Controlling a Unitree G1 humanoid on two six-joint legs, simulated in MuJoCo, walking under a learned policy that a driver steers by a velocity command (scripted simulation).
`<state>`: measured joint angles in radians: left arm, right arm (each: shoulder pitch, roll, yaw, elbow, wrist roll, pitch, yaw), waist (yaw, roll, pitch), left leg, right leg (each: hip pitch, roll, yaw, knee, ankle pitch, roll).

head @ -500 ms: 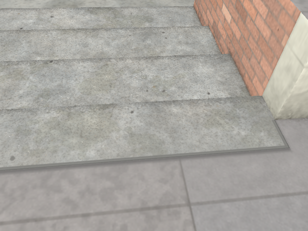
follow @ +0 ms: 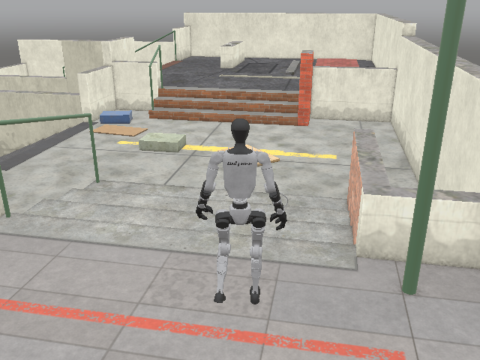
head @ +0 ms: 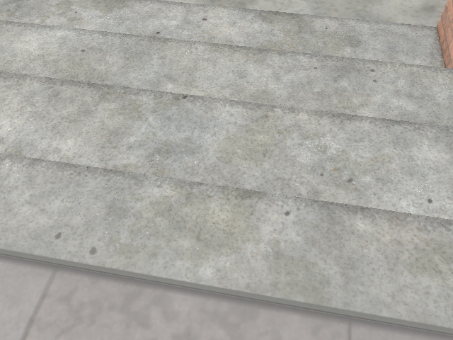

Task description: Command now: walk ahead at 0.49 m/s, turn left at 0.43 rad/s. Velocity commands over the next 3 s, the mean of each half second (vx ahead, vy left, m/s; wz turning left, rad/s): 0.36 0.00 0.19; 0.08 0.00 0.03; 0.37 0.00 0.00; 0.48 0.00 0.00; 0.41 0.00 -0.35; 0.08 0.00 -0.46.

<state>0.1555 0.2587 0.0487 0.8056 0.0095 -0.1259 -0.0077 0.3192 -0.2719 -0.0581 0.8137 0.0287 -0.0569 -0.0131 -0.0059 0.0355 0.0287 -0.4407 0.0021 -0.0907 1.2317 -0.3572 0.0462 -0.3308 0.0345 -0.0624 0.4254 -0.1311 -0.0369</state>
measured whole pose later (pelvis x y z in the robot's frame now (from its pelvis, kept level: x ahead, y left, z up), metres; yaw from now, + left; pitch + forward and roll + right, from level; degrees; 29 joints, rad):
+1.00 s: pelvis +0.30 +0.06 +0.00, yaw +3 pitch +0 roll +1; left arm 0.23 0.21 0.03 1.01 -0.01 -0.02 0.03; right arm 0.25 -0.21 -0.05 0.97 0.01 -0.02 -0.03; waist 0.00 0.00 0.00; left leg -0.27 -0.02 0.05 0.56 -0.31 0.04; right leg -0.25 -0.03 0.00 0.58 -0.33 0.00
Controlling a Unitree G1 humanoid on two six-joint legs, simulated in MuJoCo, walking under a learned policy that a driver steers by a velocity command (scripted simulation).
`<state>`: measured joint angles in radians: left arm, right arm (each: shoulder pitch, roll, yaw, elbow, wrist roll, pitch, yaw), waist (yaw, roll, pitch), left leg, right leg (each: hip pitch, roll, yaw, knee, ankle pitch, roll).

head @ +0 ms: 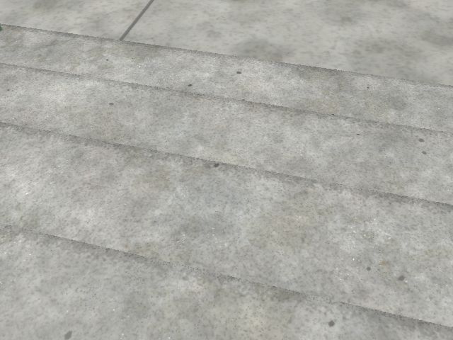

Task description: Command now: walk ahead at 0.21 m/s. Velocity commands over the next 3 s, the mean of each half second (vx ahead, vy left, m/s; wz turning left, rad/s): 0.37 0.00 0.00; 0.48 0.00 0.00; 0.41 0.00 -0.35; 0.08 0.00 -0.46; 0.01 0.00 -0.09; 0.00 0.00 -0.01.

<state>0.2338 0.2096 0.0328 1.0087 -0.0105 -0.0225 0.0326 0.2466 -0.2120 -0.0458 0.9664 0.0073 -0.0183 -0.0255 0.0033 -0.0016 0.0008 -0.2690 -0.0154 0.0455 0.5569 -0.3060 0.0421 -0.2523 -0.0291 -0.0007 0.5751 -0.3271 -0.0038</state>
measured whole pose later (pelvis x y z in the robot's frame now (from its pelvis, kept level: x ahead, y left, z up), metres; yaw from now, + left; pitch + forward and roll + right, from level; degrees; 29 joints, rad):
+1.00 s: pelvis +0.45 -0.06 -0.01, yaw +0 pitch +3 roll +0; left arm 0.44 0.23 0.04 1.06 0.00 -0.06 0.00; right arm -0.03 -0.22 -0.05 0.84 0.02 -0.11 0.05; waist 0.06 -0.01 0.04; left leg -0.50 -0.02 0.07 0.55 -0.11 0.09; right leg -0.06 0.01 0.02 0.81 -0.48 -0.03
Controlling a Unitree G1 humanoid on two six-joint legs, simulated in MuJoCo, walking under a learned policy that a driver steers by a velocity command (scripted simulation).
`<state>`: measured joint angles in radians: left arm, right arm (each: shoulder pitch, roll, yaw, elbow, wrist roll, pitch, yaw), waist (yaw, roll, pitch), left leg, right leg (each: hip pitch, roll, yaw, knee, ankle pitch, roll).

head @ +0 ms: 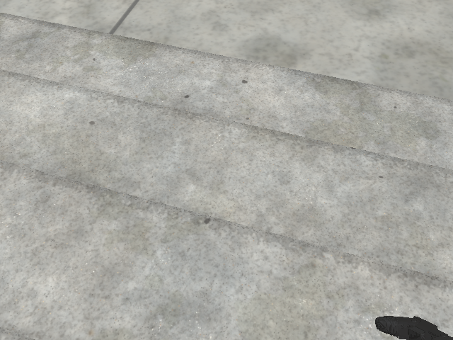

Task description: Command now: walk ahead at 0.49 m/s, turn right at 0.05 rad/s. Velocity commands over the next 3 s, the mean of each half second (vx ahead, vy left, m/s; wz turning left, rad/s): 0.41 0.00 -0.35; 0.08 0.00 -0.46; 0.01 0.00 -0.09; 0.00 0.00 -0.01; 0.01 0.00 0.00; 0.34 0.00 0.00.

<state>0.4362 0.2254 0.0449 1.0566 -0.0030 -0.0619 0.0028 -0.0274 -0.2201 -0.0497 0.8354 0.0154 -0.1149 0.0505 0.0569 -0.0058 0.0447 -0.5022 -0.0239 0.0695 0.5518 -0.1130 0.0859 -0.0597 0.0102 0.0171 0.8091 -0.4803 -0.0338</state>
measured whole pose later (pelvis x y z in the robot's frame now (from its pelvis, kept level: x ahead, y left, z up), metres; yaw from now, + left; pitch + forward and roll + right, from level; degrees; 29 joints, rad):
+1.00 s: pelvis +0.40 -0.06 -0.11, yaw -27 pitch +2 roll +0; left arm 0.21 0.25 0.05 0.73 0.02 0.04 0.04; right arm 0.15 -0.23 -0.05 0.71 -0.02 0.01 -0.03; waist 0.02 0.01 -0.03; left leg -0.40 0.01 -0.06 0.62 -0.25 -0.04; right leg -0.41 0.11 0.14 0.63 -0.26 -0.03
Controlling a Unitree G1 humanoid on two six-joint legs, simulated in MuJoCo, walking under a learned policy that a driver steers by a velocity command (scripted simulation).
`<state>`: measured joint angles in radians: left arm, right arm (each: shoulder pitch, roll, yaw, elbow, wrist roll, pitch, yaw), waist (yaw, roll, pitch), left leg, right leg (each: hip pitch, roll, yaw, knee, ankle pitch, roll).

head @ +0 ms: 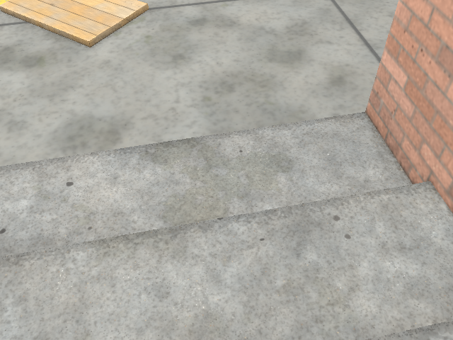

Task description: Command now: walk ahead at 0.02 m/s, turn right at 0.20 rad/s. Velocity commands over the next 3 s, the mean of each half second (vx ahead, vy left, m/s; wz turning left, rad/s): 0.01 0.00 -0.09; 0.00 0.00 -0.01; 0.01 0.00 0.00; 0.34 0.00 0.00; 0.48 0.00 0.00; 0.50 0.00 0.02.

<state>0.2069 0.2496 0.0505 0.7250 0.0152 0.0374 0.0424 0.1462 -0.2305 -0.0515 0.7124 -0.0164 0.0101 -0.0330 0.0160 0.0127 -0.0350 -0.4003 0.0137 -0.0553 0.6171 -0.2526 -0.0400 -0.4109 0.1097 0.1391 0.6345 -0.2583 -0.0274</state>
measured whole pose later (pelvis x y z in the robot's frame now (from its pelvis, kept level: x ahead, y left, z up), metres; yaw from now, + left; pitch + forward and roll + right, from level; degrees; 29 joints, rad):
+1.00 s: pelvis +0.05 +0.01 +0.01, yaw -1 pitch -2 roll +0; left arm 0.25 0.16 0.06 1.03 0.00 0.02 0.04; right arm 0.28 -0.18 -0.06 0.96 0.01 0.00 -0.04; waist 0.00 0.00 0.04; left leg -0.21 0.01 -0.02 0.57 -0.33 -0.01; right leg -0.18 0.01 0.08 0.56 -0.34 0.02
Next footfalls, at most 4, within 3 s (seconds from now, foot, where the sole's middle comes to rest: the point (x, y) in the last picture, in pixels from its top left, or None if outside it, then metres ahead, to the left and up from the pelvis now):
2.08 left None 0.39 0.12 -0.76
2.62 right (284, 294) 0.71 -0.14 -0.87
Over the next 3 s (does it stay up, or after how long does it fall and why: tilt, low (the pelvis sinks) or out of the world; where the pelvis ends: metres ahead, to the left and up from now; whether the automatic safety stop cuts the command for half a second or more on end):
stays up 0.76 -0.06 -0.10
